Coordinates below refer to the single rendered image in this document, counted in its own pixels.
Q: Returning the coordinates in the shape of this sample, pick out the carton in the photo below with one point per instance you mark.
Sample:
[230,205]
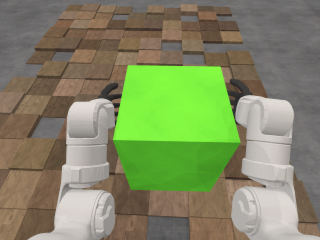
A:
[175,129]

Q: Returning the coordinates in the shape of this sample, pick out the left robot forearm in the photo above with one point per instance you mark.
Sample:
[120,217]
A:
[87,128]

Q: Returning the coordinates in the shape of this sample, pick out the right robot forearm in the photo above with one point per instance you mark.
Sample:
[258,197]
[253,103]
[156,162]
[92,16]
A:
[269,124]

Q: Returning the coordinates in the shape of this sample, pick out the right robot hand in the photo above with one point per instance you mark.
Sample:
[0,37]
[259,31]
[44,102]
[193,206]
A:
[245,92]

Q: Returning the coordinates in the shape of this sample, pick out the left robot hand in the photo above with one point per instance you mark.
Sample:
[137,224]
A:
[106,91]

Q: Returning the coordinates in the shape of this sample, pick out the right robot upper arm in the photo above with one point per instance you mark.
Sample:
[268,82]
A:
[266,214]

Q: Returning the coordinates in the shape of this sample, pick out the left robot upper arm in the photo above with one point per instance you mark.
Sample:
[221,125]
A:
[82,214]

